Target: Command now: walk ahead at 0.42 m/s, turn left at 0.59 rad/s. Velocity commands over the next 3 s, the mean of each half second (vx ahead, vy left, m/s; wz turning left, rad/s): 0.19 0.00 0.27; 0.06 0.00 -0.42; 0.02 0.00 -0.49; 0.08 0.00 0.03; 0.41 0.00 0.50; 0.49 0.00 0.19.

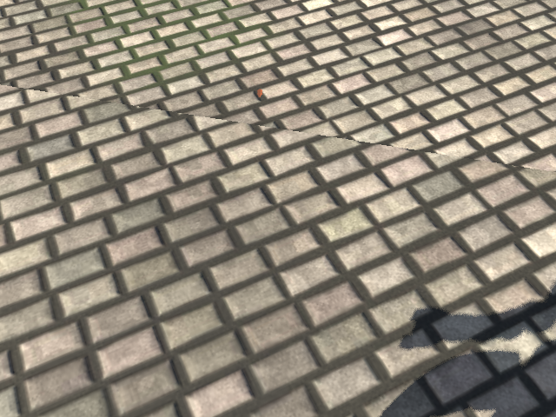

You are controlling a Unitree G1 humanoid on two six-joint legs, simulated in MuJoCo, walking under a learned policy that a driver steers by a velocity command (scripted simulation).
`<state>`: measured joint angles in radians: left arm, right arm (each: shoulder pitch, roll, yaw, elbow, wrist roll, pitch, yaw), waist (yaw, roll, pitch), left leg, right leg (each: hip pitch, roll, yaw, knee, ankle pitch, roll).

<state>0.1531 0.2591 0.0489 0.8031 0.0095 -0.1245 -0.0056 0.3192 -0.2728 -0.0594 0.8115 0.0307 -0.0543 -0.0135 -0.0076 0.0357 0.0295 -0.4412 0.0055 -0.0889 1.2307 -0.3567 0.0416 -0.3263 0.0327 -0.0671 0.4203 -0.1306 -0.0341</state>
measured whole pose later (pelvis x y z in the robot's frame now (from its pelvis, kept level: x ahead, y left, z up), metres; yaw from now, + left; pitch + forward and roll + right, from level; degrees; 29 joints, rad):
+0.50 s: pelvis +0.16 +0.05 +0.00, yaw +6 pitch +2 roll +0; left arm 0.17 0.28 0.03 0.89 -0.01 0.01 0.02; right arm 0.12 -0.20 -0.02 0.70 -0.03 -0.03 0.01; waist 0.02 -0.04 0.03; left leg -0.40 -0.02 0.05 0.49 -0.12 0.06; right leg -0.44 -0.07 0.02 0.95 -0.49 0.06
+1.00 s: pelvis +0.19 +0.00 +0.01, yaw -11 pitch +3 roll +3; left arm 0.32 0.26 0.06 0.80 -0.01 -0.01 0.03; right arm 0.07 -0.30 -0.10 0.77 -0.01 -0.01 -0.04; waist 0.03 0.03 0.01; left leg -0.61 -0.01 -0.06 0.95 -0.23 -0.05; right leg -0.19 0.03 0.08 0.39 -0.23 -0.07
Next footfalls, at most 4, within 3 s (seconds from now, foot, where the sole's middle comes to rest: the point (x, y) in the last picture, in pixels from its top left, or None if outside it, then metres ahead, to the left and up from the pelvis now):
0.30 left None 0.27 0.16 -0.77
0.76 right None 0.19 -0.07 -0.77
1.26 left None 0.37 0.10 -0.77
1.62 right None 0.24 -0.12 -0.77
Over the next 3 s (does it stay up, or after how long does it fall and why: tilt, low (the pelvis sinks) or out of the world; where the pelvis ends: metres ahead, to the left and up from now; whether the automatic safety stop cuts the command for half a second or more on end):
stays up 0.83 -0.02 0.01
